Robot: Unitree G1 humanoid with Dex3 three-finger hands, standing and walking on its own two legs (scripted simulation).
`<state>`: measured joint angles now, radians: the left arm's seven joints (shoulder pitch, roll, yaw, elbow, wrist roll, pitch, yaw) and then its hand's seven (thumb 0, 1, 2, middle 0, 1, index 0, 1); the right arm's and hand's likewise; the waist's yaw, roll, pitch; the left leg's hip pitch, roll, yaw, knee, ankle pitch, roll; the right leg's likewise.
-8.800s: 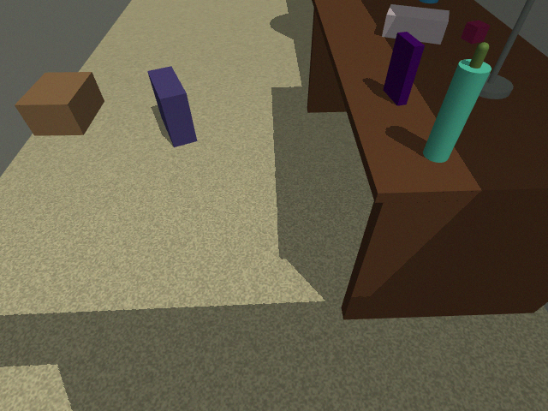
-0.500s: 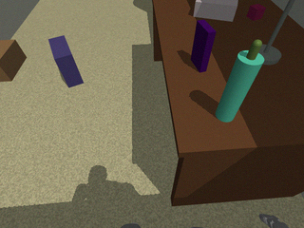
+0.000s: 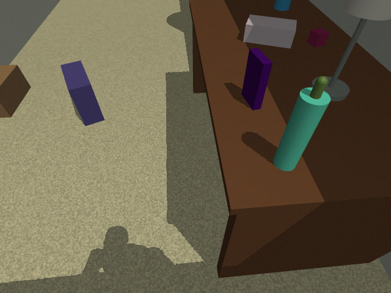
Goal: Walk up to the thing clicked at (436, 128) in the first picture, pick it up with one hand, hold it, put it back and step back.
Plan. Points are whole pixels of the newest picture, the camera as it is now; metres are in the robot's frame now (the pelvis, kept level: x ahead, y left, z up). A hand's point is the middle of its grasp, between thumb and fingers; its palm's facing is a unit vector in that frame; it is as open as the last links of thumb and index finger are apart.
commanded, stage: walk up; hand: right
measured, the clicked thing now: (300, 127) +0.48 -0.23 +0.07
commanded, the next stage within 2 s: stand in 0.76 s
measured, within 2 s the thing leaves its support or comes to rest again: neither
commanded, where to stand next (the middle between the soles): +0.05 +0.01 m, yaw -2 degrees
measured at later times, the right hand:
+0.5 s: hand out of the picture +0.08 -0.27 -0.15, palm faces +0.02 +0.94 -0.33, open 7.4 cm
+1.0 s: hand out of the picture +0.09 -0.27 -0.14, palm faces +0.02 +0.94 -0.33, open 7.4 cm
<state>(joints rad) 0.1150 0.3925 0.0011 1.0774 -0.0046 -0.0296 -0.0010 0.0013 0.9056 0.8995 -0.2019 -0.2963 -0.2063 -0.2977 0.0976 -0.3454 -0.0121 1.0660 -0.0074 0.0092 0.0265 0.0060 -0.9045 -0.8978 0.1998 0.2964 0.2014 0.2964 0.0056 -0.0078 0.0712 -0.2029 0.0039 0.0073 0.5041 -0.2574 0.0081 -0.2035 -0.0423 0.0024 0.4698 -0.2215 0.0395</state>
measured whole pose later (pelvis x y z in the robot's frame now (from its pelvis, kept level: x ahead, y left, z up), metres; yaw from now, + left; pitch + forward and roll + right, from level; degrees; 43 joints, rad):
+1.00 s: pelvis +0.02 -0.01 +0.01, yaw -1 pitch -2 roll +0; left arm 0.07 0.35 0.01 1.12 0.00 -0.01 -0.01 0.00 0.91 0.90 -0.20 -0.30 -0.21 -0.30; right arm 0.08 -0.34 -0.02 1.14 -0.01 -0.01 0.02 0.00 -0.91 -0.90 0.20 0.30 0.20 0.30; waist -0.01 -0.01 0.06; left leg -0.09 0.02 0.02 0.31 -0.18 -0.01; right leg -0.12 -0.03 0.02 0.33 -0.17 0.03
